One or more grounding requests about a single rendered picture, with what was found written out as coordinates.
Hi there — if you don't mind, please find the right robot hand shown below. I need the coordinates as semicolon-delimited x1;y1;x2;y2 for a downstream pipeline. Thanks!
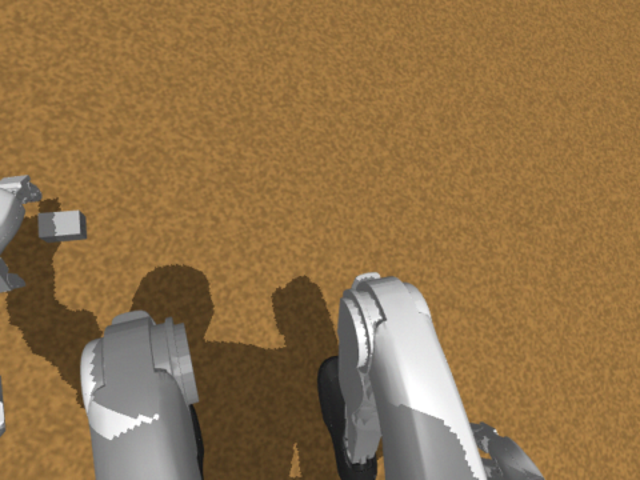
470;422;545;480

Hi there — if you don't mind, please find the small box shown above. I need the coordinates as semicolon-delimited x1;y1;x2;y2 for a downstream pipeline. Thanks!
38;210;87;243

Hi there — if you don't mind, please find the right robot foot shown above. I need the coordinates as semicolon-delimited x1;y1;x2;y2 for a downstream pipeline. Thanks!
317;356;377;480

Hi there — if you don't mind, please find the left robot hand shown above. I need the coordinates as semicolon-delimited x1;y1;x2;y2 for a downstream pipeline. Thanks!
0;175;42;293

